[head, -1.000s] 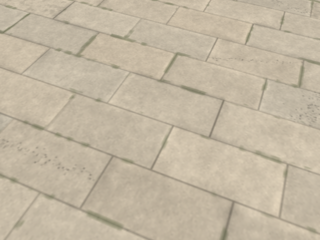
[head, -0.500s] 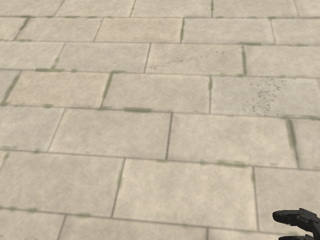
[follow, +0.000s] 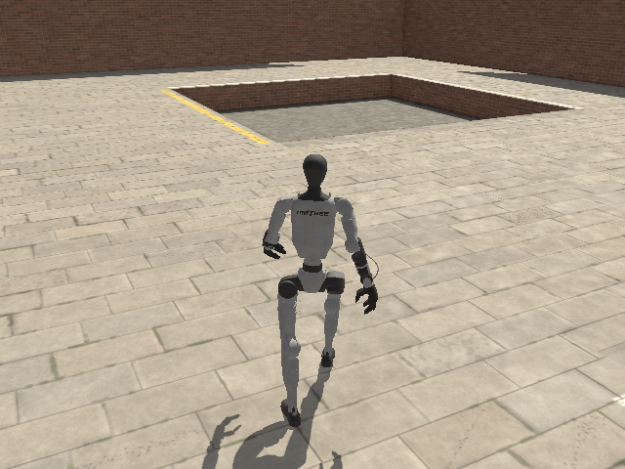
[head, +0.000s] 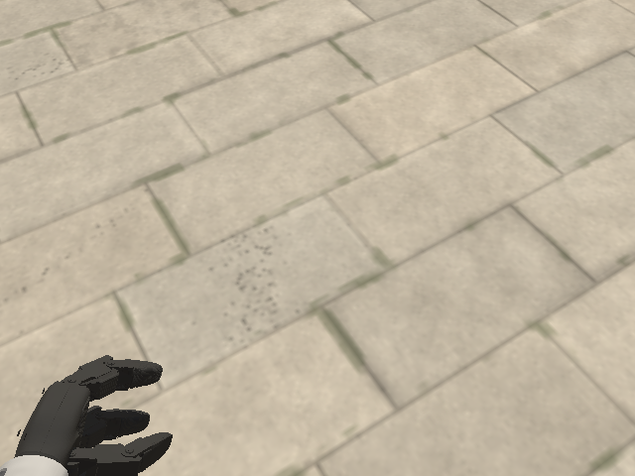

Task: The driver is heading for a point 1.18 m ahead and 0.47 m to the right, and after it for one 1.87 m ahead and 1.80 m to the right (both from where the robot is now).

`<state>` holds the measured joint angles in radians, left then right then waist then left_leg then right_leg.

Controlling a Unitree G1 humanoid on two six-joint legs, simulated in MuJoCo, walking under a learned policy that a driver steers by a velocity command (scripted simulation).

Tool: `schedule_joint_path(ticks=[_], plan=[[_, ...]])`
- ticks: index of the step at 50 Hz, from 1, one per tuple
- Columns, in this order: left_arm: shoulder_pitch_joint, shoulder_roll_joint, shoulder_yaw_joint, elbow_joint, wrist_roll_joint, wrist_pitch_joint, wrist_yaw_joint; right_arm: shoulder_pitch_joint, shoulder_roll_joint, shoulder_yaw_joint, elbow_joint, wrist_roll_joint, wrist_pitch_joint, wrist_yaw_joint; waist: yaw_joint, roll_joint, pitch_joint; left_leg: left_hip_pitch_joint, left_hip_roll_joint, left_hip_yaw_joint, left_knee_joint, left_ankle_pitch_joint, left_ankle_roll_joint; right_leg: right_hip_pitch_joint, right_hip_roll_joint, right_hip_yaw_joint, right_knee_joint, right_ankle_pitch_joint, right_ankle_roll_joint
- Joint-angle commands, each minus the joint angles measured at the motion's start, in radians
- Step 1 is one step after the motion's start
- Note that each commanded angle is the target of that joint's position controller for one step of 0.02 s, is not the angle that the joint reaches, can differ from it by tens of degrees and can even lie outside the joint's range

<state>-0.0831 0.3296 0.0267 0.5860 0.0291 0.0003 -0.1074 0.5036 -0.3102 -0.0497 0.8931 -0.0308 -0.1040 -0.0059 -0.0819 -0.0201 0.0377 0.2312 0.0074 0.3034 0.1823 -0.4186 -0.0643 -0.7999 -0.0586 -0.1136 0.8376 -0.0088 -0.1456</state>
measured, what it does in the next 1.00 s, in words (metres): walks ahead, turning right: right foot, then left foot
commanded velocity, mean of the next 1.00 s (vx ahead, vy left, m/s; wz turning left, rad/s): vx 1.00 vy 0.00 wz -0.91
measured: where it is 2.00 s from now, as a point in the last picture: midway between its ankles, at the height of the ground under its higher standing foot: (542, 183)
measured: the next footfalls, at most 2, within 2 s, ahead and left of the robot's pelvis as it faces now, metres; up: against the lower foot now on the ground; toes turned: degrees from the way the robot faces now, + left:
right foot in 0.08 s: +0.27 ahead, -0.05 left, +0.00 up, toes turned -10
left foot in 0.50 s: +0.73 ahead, +0.01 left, +0.00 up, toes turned -32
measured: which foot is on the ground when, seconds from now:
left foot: down 0.00-0.08, up 0.10-0.48, down 0.50-0.94, up 0.96-1.00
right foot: up 0.00-0.06, down 0.08-0.50, up 0.52-0.94, down 0.96-1.00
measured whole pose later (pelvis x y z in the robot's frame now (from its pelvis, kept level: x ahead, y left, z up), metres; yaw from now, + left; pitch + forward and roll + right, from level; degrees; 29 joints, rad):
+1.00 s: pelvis +0.85 -0.29 -0.02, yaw -54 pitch +0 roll +1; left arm 0.05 0.28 0.01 0.68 0.04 -0.02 -0.04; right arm 0.48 -0.24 -0.01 0.88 -0.01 -0.05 -0.01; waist -0.06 -0.02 0.06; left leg -0.03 0.06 0.12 1.17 -0.36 0.01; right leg -0.51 0.11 -0.11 0.74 -0.25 -0.20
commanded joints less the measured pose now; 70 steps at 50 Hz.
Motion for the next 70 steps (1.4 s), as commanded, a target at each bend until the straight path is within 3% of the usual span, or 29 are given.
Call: schedule_joint_path(ticks=[1,3,4,5,6,7,11,15,21,24,25,26,27,29,38,42,46,47,48,49,50,52,55,58,63,67,68,69,70], plan=[[0.077,0.042,0.005,-0.011,-0.004,-0.011,0.01,-0.069,-0.196,-0.034,-0.084,0.0,0.003,-0.016,0.146,0.105,0.012,-0.153,0.23,-0.005,0.161,1.408,0.084,0.326,0.127,-0.105,-0.073,-0.071,-0.052],[0.43,0.122,0.048,0.089,-0.007,-0.019,0.038,-0.133,-0.242,-0.047,-0.114,-0.009,0.042,-0.021,0.318,0.134,-0.165,-0.245,0.271,-0.04,0.62,1.484,0.11,0.717,0.181,-0.048,-0.112,-0.191,-0.101],[0.57,0.169,0.082,0.153,-0.007,-0.016,0.066,-0.14,-0.217,-0.045,-0.12,-0.019,0.047,-0.011,0.347,0.06,-0.216,-0.459,0.211,-0.051,0.957,1.015,0.094,0.98,0.171,0.043,-0.172,-0.248,-0.121],[0.486,0.259,0.106,0.147,-0.025,-0.003,0.086,-0.143,-0.064,-0.009,-0.166,-0.032,0.04,0.006,0.221,-0.184,-0.145,-0.784,0.035,-0.076,1.339,-0.03,0.063,1.053,-0.026,0.372,-0.184,-0.183,-0.158],[0.474,0.335,0.12,0.095,0.007,0.012,0.084,-0.15,-0.1,-0.007,-0.291,0.002,0.017,0.007,0.191,-0.209,-0.36,-1.089,-0.042,-0.294,1.528,-0.081,0.032,1.313,-0.18,0.878,-0.415,-0.339,-0.356],[0.5,0.29,0.121,0.095,0.001,0.014,0.095,-0.261,-0.135,-0.003,-0.304,-0.005,-0.01,0.006,0.224,-0.014,-0.299,-1.142,0.026,-0.384,1.447,0.022,0.043,1.237,-0.193,0.919,-0.552,-0.417,-0.308],[0.389,0.16,0.079,0.126,-0.014,-0.045,0.115,-0.242,-0.101,0.016,-0.271,-0.045,0.028,0.001,0.044,0.134,-0.022,-0.906,0.126,-0.39,1.127,0.019,0.009,0.671,-0.054,0.633,-0.6,-0.148,-0.237],[0.401,0.144,0.075,0.134,-0.019,-0.082,0.101,-0.452,-0.045,0.038,-0.364,-0.03,0.058,0.016,0.066,0.078,0.084,-0.81,0.134,-0.337,0.77,0.19,-0.028,0.405,0.041,0.53,-0.68,-0.122,-0.206],[0.459,0.186,0.098,0.161,-0.035,-0.082,0.095,-0.517,-0.075,0.034,-0.378,0.008,0.047,0.024,0.127,-0.011,0.001,-0.547,0.028,-0.327,0.391,0.488,0.026,0.567,0.046,0.525,-0.581,0.211,-0.077],[0.392,0.248,0.109,0.155,-0.016,-0.08,0.093,-0.131,-0.192,-0.022,-0.282,0.009,0.038,-0.014,-0.095,0.007,-0.21,-0.126,-0.006,-0.314,0.385,0.232,0.052,0.564,0.092,0.486,-0.068,0.464,-0.004],[0.367,0.127,0.076,0.129,-0.012,-0.094,0.093,0.081,-0.262,-0.049,-0.247,-0.018,0.032,-0.038,-0.166,0.117,-0.327,0.101,0.19,-0.512,0.367,-0.104,0.077,0.401,0.156,0.415,0.287,0.125,0.007],[0.453,-0.007,0.036,0.062,-0.057,-0.094,0.094,0.01,-0.322,-0.054,-0.263,-0.048,0.03,-0.033,-0.029,0.456,-0.424,0.212,0.464,-1.104,0.102,-0.392,0.138,0.14,0.249,0.31,0.54,-0.501,0.031],[0.453,0.06,0.03,0.081,-0.034,-0.077,0.104,-0.138,-0.262,-0.06,-0.283,-0.038,0.038,-0.023,0.014,0.356,-0.322,0.082,0.457,-1.216,0.035,-0.544,0.185,0.026,0.149,0.265,0.617,-0.394,0.02],[0.336,0.107,0.041,0.095,-0.001,-0.051,0.083,-0.223,-0.109,-0.025,-0.274,-0.026,0.046,-0.015,0.02,0.085,-0.112,-0.163,0.361,-0.845,0.071,-0.27,0.175,0.041,0.047,0.214,0.538,-0.275,0.03],[0.079,0.01,-0.005,-0.062,-0.005,0.005,0.018,-0.143,-0.074,-0.007,-0.118,0.0,-0.021,0.013,0.099,0.12,0.071,-0.362,0.237,-0.169,-0.046,0.515,0.097,0.028,-0.033,0.115,0.265,-0.024,0.04],[-0.019,0.004,-0.018,-0.051,-0.003,-0.002,0.001,-0.055,-0.093,-0.008,-0.069,-0.004,-0.017,-0.004,0.069,0.053,0.076,-0.276,0.175,-0.024,-0.057,1.06,0.061,0.228,0.091,-0.055,-0.01,0.008,-0.024],[0.37,0.094,0.022,0.089,0.012,-0.022,0.044,-0.089,-0.219,-0.027,-0.077,-0.006,0.029,-0.026,0.292,0.152,-0.097,-0.235,0.275,-0.063,0.461,1.526,0.106,0.662,0.182,-0.005,-0.135,-0.166,-0.099],[0.565,0.136,0.05,0.158,0.018,-0.026,0.065,-0.128,-0.212,-0.024,-0.084,-0.004,0.038,-0.023,0.38,0.125,-0.163,-0.38,0.235,-0.05,0.782,1.321,0.129,0.927,0.157,0.077,-0.27,-0.144,-0.126],[0.506,0.225,0.081,0.159,0.01,-0.016,0.09,-0.099,-0.102,-0.005,-0.119,-0.008,0.033,-0.006,0.252,-0.155,-0.21,-0.676,0.056,-0.07,1.193,0.083,0.11,1.137,-0.057,0.359,-0.248,-0.181,-0.113],[0.459,0.279,0.087,0.1,0.023,-0.016,0.098,0.014,-0.082,0.009,-0.187,0.047,0.028,-0.006,0.18,-0.197,-0.433,-0.959,-0.013,-0.289,1.478,-0.097,0.107,1.362,-0.323,0.856,-0.375,-0.188,-0.285],[0.495,0.211,0.086,0.111,0.017,-0.018,0.111,-0.139,-0.136,0.001,-0.19,0.046,0.015,-0.01,0.243,0.01,-0.356,-1.03,0.013,-0.369,1.461,0.029,0.121,1.256,-0.279,0.795,-0.491,-0.277,-0.244],[0.428,0.116,0.062,0.17,0.02,-0.059,0.119,-0.166,-0.084,0.013,-0.168,0.037,0.021,0.001,0.136,0.121,-0.056,-0.978,0.096,-0.381,1.259,0.107,0.128,0.875,-0.227,0.574,-0.577,-0.222,-0.167],[0.386,0.032,0.031,0.197,0.004,-0.111,0.117,-0.083,-0.032,0.017,-0.104,0.01,0.082,0.036,0.037,0.061,0.009,-0.826,0.14,-0.406,1.113,0.154,0.112,0.635,-0.147,0.339,-0.672,-0.151,-0.072],[0.419,0.024,0.029,0.229,-0.009,-0.141,0.097,-0.253,-0.013,0.018,-0.148,0.021,0.095,0.053,0.067,0.022,0.09,-0.917,0.142,-0.358,0.966,0.301,0.113,0.608,-0.082,0.14,-0.75,0.048,0.011],[0.439,0.028,0.012,0.249,-0.033,-0.16,0.116,-0.407,0.032,0.043,-0.19,0.014,0.058,0.08,0.089,0.027,0.093,-0.746,0.017,-0.123,0.51,0.655,0.14,0.641,-0.01,-0.102,-0.652,0.666,0.099],[0.373,0.127,0.038,0.214,-0.036,-0.132,0.164,-0.011,-0.091,-0.006,-0.073,-0.018,0.067,0.077,-0.088,-0.077,-0.144,-0.3,-0.135,-0.131,0.469,0.561,0.21,0.671,-0.075,-0.095,-0.098,0.974,0.171],[0.296,0.14,0.048,0.198,-0.042,-0.115,0.16,0.154,-0.14,-0.035,-0.033,-0.013,0.068,0.057,-0.199,-0.026,-0.187,-0.152,-0.079,-0.227,0.385,0.635,0.277,0.572,-0.03,-0.095,0.29,0.653,0.189],[0.259,0.055,0.038,0.2,-0.032,-0.107,0.137,0.13,-0.19,-0.057,-0.029,0.025,0.074,0.026,-0.182,0.211,-0.126,-0.051,0.026,-0.35,0.327,1.077,0.31,0.34,0.191,-0.108,0.705,-0.48,0.197],[0.514,-0.027,0.009,0.13,-0.044,-0.103,0.148,0.048,-0.306,-0.075,-0.064,-0.008,0.07,0.029,0.026,0.248,-0.354,0.219,0.303,-0.736,0.45,1.657,0.528,0.084,0.175,0.102,1.016,-0.614,0.232]])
